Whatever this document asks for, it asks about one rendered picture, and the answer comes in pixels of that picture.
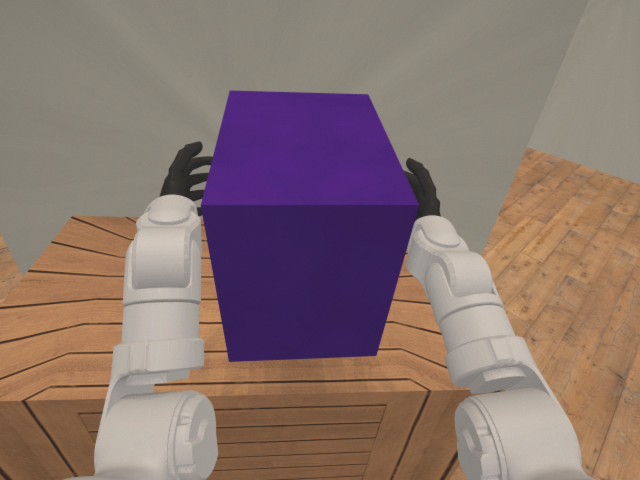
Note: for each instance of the left robot forearm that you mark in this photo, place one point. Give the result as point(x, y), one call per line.
point(162, 289)

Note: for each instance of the pedestal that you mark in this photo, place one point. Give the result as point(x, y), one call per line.
point(384, 417)

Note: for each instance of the robot left upper arm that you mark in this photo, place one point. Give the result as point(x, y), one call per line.
point(157, 436)

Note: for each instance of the carton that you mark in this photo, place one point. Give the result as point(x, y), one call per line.
point(308, 215)

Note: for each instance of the right robot hand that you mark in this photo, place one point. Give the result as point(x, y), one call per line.
point(423, 188)

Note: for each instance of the right robot forearm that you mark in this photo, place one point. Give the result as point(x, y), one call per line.
point(483, 352)

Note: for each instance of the robot right upper arm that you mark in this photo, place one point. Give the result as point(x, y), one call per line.
point(518, 434)

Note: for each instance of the left robot hand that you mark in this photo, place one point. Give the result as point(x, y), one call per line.
point(179, 181)

